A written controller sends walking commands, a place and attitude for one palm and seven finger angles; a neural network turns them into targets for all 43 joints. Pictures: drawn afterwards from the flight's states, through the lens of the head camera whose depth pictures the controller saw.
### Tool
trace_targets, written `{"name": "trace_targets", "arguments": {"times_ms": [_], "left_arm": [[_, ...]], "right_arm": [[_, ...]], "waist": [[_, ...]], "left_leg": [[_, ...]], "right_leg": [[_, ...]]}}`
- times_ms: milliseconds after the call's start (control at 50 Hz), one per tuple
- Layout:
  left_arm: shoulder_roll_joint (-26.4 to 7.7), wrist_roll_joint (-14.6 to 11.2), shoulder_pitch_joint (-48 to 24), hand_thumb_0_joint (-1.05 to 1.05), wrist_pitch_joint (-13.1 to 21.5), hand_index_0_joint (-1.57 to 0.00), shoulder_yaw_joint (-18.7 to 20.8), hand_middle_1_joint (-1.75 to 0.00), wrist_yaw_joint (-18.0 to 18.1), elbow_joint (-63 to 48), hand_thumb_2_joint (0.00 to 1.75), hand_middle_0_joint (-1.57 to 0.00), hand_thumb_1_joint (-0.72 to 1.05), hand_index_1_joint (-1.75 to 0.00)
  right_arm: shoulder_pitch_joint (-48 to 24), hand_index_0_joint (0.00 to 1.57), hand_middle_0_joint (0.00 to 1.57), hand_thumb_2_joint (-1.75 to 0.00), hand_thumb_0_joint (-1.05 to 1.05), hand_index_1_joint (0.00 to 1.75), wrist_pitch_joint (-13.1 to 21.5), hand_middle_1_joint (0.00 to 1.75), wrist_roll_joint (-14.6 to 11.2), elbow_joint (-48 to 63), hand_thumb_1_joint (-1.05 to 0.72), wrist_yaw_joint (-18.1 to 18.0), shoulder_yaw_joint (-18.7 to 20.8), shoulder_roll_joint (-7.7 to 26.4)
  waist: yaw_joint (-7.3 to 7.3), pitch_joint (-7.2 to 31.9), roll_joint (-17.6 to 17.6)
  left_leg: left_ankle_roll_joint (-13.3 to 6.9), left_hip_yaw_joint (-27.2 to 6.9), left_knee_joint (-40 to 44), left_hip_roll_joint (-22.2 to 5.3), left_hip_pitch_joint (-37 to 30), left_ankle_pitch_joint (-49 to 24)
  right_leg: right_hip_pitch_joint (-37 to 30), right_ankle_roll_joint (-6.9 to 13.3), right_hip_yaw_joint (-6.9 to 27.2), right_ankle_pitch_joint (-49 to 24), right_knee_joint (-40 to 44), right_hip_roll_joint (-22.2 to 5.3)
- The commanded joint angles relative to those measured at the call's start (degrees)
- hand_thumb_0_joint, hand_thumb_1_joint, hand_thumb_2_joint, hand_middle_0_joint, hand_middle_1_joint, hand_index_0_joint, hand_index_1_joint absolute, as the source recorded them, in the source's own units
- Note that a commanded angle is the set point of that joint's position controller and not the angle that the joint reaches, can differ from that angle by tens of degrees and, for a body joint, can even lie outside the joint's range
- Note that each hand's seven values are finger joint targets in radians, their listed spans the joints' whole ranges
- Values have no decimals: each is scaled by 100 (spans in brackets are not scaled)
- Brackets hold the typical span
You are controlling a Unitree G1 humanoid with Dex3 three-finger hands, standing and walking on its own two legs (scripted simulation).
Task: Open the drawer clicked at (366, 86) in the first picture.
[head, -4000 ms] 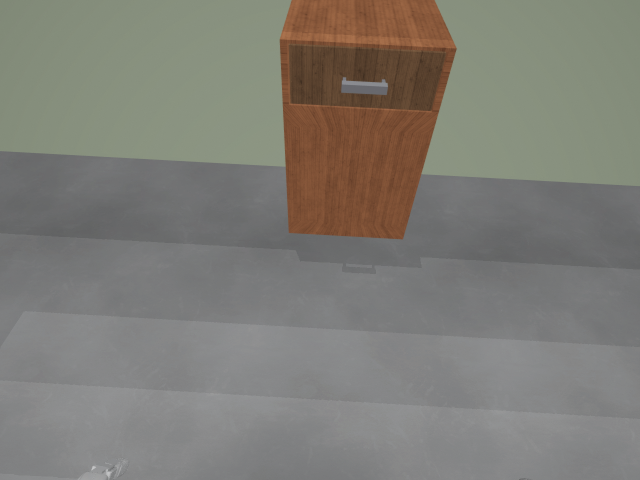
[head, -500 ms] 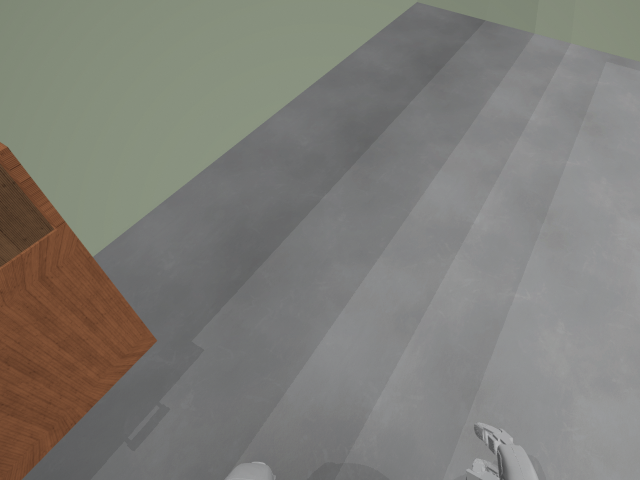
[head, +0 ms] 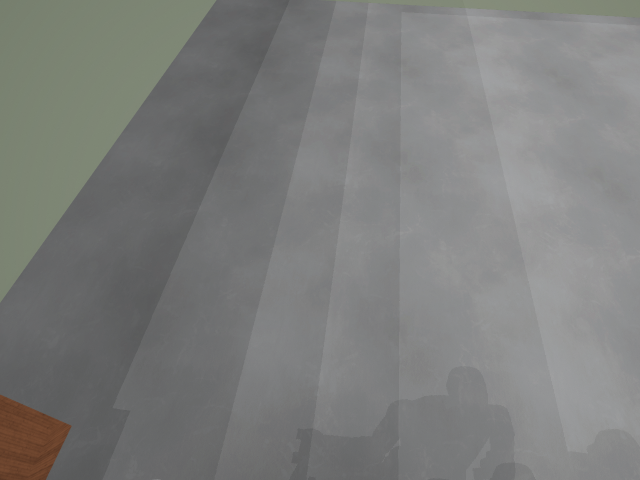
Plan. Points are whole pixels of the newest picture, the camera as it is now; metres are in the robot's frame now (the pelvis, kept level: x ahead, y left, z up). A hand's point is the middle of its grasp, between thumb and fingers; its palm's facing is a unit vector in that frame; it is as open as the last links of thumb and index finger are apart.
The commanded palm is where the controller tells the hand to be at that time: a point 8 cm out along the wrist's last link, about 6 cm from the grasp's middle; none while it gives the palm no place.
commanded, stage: walk to a spot facing it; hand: left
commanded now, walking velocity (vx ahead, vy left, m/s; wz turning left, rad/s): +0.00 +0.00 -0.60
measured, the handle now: out of the picture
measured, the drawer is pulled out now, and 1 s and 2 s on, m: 0.00 0.00 0.00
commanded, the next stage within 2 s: turn to face it in 1.00 s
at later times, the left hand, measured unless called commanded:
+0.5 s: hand out of the picture +0.08 +0.16 -0.15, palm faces -0.12 -0.97 -0.20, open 7.4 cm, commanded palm none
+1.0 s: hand (257, 334) +0.36 +0.13 -0.16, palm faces -0.48 -0.85 -0.20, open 7.4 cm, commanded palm none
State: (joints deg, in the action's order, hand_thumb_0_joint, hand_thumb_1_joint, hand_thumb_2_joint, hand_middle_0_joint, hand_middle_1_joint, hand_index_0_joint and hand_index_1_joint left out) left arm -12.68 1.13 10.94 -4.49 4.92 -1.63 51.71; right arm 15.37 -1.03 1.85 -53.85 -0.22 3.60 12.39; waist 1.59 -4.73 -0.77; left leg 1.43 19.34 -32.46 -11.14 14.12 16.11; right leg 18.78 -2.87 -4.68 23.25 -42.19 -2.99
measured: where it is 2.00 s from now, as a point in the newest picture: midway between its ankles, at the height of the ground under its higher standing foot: (359, 475)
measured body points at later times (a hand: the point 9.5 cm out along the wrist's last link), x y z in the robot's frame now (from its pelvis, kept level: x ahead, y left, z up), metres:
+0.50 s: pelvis +0.05 -0.02 +0.01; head +0.06 -0.02 +0.46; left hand +0.09 +0.21 -0.14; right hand +0.12 -0.29 -0.12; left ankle +0.13 +0.10 -0.69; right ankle -0.01 -0.11 -0.73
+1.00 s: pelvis +0.18 -0.01 +0.01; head +0.22 -0.01 +0.45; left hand +0.39 +0.17 -0.15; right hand +0.03 -0.20 -0.13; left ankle +0.17 +0.09 -0.73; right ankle +0.16 -0.15 -0.67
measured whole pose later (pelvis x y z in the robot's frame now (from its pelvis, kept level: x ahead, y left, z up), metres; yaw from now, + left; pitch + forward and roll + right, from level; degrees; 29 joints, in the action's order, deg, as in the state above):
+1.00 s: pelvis +0.18 -0.01 +0.01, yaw -32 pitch +0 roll -1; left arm -13.7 1.6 9.4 -3.7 5.9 -1.4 54.0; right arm 20.5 1.5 1.7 -58.4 -1.5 2.1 9.8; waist 1.0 -4.7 1.8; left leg -1.1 18.7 -25.8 -5.3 4.8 20.0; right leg 32.2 -3.3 -4.3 14.2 -56.6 -4.2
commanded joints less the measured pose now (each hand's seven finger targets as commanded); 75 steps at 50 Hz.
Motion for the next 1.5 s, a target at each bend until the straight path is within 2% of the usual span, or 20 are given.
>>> {"name": "trace_targets", "arguments": {"times_ms": [0, 20, 40, 100, 280, 460, 540, 560, 580, 600, 640, 740, 1000, 1060, 1080, 1100, 1120, 1140, 1260, 1480], "left_arm": [[-1210, 71, 705, 0, 420, -20, 243, -30, 147, -254, 90, -20, 90, -30], [-1669, 12, 942, 0, 396, -20, 332, -30, 232, -194, 90, -20, 90, -30], [-1548, -36, 1021, 0, 375, -20, 307, -30, 268, -165, 90, -20, 90, -30], [-981, -51, 215, 0, 393, -20, 195, -30, 282, -282, 90, -20, 90, -30], [-908, -25, 763, 0, 684, -20, 129, -30, 162, -21, 90, -20, 90, -30], [-890, 28, 1025, 0, 728, -20, 99, -30, 205, 160, 90, -20, 90, -30], [-862, -16, 639, 0, 683, -20, 132, -30, 196, 118, 90, -20, 90, -30], [-615, -48, 636, 0, 671, -20, 99, -30, 158, 69, 90, -20, 90, -30], [-266, -118, 814, 0, 659, -20, 45, -30, 76, 5, 90, -20, 90, -30], [-406, -41, 777, 0, 648, -20, 74, -30, 73, -50, 90, -20, 90, -30], [-486, 66, 675, 0, 564, -20, 157, -30, 6, 104, 90, -20, 90, -30], [-154, 43, 977, 0, 366, -20, 144, -30, -38, 313, 90, -20, 90, -30], [-28, 36, -661, 0, 255, -20, 0, -30, -17, -354, 90, -20, 90, -30], [-237, 48, -260, 0, 374, -20, 31, -30, 27, -342, 90, -20, 90, -30], [-425, 74, 206, 0, 468, -20, 57, -30, 62, -210, 90, -20, 90, -30], [-938, 130, 838, 0, 576, -20, 157, -30, 155, -11, 90, -20, 90, -30], [-1401, -5, 1299, 0, 615, -20, 219, -30, 233, 194, 90, -20, 90, -30], [-1242, -72, 1177, 0, 582, -20, 148, -30, 314, 197, 90, -20, 90, -30], [-449, -12, -547, 0, 605, -20, -181, -30, 373, -36, 90, -20, 90, -30], [-619, 51, -99, 0, 469, -20, 63, -30, 408, 52, 90, -20, 90, -30]], "right_arm": [[142, 20, 20, -90, 0, 30, 44, 30, -109, 513, -90, 1, 214, 597], [-295, 20, 20, -90, 0, 30, -3, 30, -81, 801, -90, -10, 89, 372], [-334, 20, 20, -90, 0, 30, -55, 30, -96, 808, -90, -73, 98, 490], [-507, 20, 20, -90, 0, 30, -88, 30, -17, 617, -90, -3, 157, 647], [-734, 20, 20, -90, 0, 30, 84, 30, 10, 585, -90, 117, 179, 605], [-1320, 20, 20, -90, 0, 30, 267, 30, -66, 875, -90, 121, 88, 439], [-371, 20, 20, -90, 0, 30, 374, 30, -106, 558, -90, 6, 101, 547], [320, 20, 20, -90, 0, 30, 429, 30, -86, 359, -90, -85, 167, 901], [877, 20, 20, -90, 0, 30, 429, 30, -12, 252, -90, -101, 322, 1538], [897, 20, 20, -90, 0, 30, 364, 30, -38, 325, -90, -93, 281, 1578], [148, 20, 20, -90, 0, 30, 371, 30, -34, 496, -90, -95, 126, 957], [175, 20, 20, -90, 0, 30, 491, 30, -99, 278, -90, -188, -50, 488], [798, 20, 20, -90, 0, 30, 280, 30, -16, -193, -90, -143, 122, 654], [750, 20, 20, -90, 0, 30, 238, 30, -59, -149, -90, -112, 200, 833], [833, 20, 20, -90, 0, 30, 231, 30, -95, -129, -90, -77, 182, 826], [920, 20, 20, -90, 0, 30, 212, 30, -166, -41, -90, -23, 100, 528], [723, 20, 20, -90, 0, 30, 182, 30, -199, 132, -90, -68, -3, 205], [459, 20, 20, -90, 0, 30, 120, 30, -222, 158, -90, -160, -26, 254], [990, 20, 20, -90, 0, 30, -146, 30, -120, -467, -90, -103, -115, -80], [50, 20, 20, -90, 0, 30, -77, 30, -104, 31, -90, 56, 33, -23]], "waist": [[-443, 1094, 1200], [-614, 1029, 1923], [-597, 1095, 1322], [-344, 423, 1056], [-401, 235, 774], [-483, 70, 813], [25, 251, 491], [281, 662, -272], [428, 1109, -1958], [391, 855, -1735], [70, 70, -1014], [-271, 306, -762], [117, 129, -938], [-134, 567, -801], [-370, 852, -509], [-638, 1497, 703], [-696, 2145, 1526], [-685, 2131, 936], [194, 561, 521], [-178, 418, 815]], "left_leg": [[227, -377, -1536, -337, 1240, 399], [389, -907, -2722, 263, 2196, 2122], [315, -1568, -3238, 194, 2216, 1904], [365, -1760, -3421, 113, 2402, 683], [469, -1734, -2456, 341, 2403, -6], [268, -1765, -992, 675, 1657, 295], [174, -1645, 557, 872, -679, -346], [87, -2085, 1001, 375, -1877, -89], [-349, -4068, 1579, -1313, -2698, 912], [-659, -4634, 2162, -1902, -1982, 1871], [-499, -3868, 2477, -1384, -639, 2140], [-143, -1572, 1731, -733, -691, -2553], [-717, -587, 943, -1007, -1387, -3890], [-508, -389, -65, -1061, -1441, -4781], [-263, -317, -989, -924, -913, -4538], [52, -152, -2459, -414, 715, -2343], [343, -692, -3951, 480, 1729, 2095], [200, -1638, -4113, 369, 1631, 2177], [212, -1743, -2939, 359, 745, 758], [177, -1293, -1044, 525, 793, 661]], "right_leg": [[-2105, 709, 1626, -2697, 2339, -1218], [-1988, 1267, 2830, -4557, 2231, -2115], [-1879, 1497, 2397, -4136, 2181, -2051], [-1272, 1200, 2059, -1316, 2697, -1241], [-1454, 1297, 2346, -405, 3024, -931], [-1281, 1415, 2747, -1125, 2814, -947], [-23, 1031, 2395, -1285, 1881, -428], [596, 817, 1985, -1125, 799, 92], [1789, 466, 1097, 715, -963, 789], [1972, 372, 804, 1004, -1988, 531], [1855, 323, 772, 182, -2640, 104], [1533, 79, 508, -772, -2904, -47], [1330, 104, -253, -561, -382, -42], [265, 324, -370, -585, 561, 229], [-790, 409, -310, -1295, 1328, 253], [-2676, 809, 1020, -3589, 1466, -892], [-3313, 1604, 2563, -6822, 1270, -2331], [-2968, 1865, 1942, -6897, 1343, -2266], [-248, 1136, 163, -3765, 2283, -1333], [-816, 1074, -71, -2986, 1785, -1802]]}}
